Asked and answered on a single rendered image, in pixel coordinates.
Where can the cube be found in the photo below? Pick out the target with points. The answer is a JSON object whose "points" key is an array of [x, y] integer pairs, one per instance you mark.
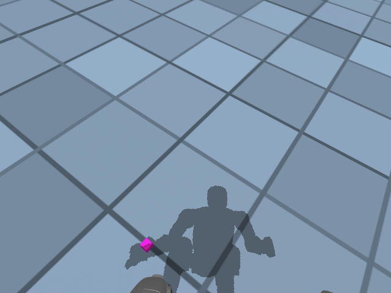
{"points": [[146, 245]]}

